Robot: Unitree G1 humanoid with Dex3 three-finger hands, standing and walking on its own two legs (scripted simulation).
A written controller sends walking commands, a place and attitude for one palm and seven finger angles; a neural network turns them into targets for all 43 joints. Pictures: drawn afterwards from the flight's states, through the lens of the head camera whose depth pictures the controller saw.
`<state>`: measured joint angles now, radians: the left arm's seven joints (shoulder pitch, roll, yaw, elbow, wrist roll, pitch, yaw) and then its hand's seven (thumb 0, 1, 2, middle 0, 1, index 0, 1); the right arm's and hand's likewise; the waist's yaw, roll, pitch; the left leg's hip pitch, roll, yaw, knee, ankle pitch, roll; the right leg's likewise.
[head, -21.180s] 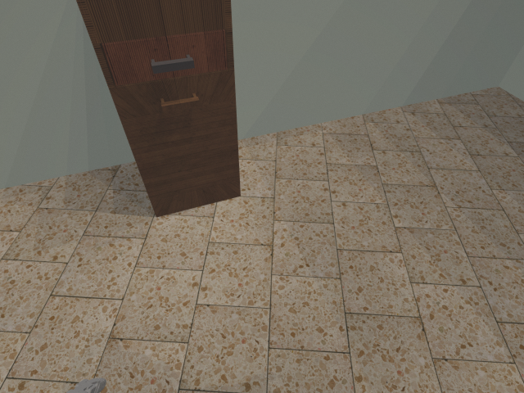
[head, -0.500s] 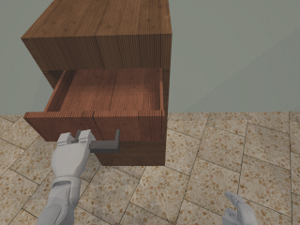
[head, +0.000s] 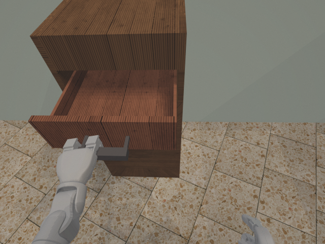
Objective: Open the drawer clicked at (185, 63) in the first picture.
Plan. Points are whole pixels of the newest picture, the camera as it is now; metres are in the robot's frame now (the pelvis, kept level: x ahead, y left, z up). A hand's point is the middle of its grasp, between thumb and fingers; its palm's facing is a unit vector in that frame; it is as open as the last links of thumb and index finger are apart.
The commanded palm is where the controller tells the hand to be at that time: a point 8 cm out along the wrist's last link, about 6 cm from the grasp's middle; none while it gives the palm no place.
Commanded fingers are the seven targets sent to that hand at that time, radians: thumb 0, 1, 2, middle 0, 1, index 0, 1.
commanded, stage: pull the drawer open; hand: left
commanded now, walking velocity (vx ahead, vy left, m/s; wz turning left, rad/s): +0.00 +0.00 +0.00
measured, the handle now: (104, 146) +0.35 +0.19 +0.02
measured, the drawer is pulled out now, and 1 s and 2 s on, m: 0.21 0.30 0.30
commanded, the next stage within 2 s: open the thumb to release the handle in 0.62 s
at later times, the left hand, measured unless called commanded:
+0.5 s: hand (76, 209) +0.19 +0.22 +0.00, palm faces +0.00 -0.12 -0.99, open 6.3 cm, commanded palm +0.15 +0.21 +0.05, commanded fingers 0.00 0.90 0.90 -0.40 -1.35 -0.40 -1.35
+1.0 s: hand (69, 206) +0.20 +0.24 +0.00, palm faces +0.03 -0.08 -1.00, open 7.7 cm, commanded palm +0.18 +0.24 +0.05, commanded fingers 0.00 -0.15 0.45 -0.32 -1.24 -0.32 -1.24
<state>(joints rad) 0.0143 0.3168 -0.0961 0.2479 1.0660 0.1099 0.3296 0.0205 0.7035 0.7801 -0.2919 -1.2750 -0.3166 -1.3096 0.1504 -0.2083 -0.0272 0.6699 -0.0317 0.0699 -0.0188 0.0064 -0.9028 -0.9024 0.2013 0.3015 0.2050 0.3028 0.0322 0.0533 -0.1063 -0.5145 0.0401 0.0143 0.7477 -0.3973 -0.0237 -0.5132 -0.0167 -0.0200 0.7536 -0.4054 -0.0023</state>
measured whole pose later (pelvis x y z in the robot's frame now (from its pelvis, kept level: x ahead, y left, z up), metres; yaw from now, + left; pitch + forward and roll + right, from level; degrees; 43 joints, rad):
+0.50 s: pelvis +0.01 +0.01 -0.01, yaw -1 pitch +10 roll +0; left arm 0.52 0.31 -0.09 -0.18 1.07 0.06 0.40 0.02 0.70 0.80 -0.24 -1.28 -0.30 -1.28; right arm 0.11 -0.21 -0.01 0.58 -0.05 0.03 0.05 0.01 -0.90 -0.90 0.20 0.30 0.20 0.30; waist 0.06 0.06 -0.13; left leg -0.56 0.04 0.04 0.85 -0.47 -0.01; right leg -0.56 -0.01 0.01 0.85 -0.46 0.01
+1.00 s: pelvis +0.00 +0.00 -0.01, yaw -1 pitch +10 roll +0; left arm 0.44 0.35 -0.04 -0.09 1.03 0.05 0.43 -0.01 0.41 0.70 -0.37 -1.29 -0.36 -1.28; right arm 0.13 -0.22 -0.03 0.64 -0.05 0.05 -0.02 0.01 -0.90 -0.90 0.20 0.30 0.20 0.30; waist 0.05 0.07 -0.10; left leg -0.56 0.04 0.02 0.84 -0.45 -0.02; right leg -0.56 -0.01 -0.01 0.84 -0.45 0.00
